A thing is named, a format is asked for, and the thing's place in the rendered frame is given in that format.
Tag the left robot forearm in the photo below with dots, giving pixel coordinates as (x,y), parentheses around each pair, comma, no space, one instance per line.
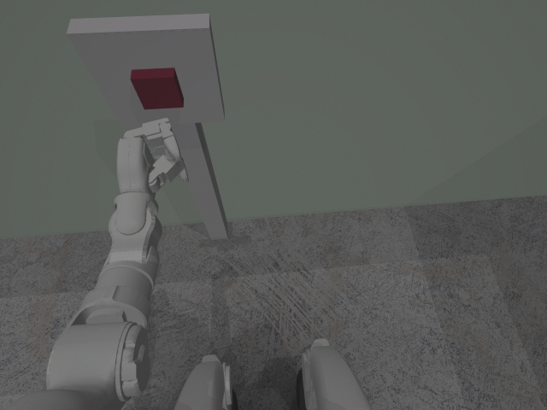
(123,288)

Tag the button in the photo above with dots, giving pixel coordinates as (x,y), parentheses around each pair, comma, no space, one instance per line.
(157,88)

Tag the panel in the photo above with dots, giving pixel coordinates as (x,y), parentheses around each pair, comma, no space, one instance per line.
(111,47)

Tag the robot thigh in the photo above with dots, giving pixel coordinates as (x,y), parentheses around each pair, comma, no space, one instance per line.
(208,387)
(327,374)

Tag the robot left upper arm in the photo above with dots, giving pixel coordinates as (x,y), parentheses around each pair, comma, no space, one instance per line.
(94,367)

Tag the robot left thigh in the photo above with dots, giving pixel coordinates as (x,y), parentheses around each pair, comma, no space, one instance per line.
(208,387)

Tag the robot right thigh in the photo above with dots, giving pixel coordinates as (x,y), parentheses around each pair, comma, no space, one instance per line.
(327,374)

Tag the left robot hand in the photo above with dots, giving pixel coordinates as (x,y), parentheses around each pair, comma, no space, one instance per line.
(135,161)

